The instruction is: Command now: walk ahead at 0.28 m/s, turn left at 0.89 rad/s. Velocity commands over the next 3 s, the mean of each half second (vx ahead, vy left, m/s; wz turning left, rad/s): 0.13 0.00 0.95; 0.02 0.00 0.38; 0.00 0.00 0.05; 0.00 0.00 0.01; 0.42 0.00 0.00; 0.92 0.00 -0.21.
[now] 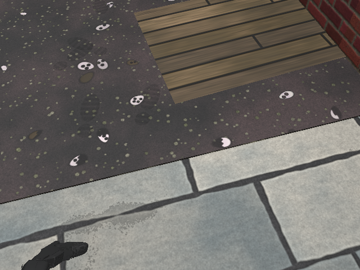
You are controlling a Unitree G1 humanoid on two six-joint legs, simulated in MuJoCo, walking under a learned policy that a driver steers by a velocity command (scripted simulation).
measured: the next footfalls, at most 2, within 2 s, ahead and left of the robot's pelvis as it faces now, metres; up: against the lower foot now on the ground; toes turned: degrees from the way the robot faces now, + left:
right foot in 0.24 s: +0.31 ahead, -0.15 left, +0.00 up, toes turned +26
left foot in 0.68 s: +0.12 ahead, +0.05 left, +0.00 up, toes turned +37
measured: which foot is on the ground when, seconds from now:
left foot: down 0.00-0.24, up 0.26-0.66, down 0.68-1.00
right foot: up 0.00-0.22, down 0.24-0.68, up 0.70-1.00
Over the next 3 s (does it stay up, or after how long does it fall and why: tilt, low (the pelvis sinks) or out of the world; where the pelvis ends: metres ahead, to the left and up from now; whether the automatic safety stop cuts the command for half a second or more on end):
stays up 0.52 0.23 -0.01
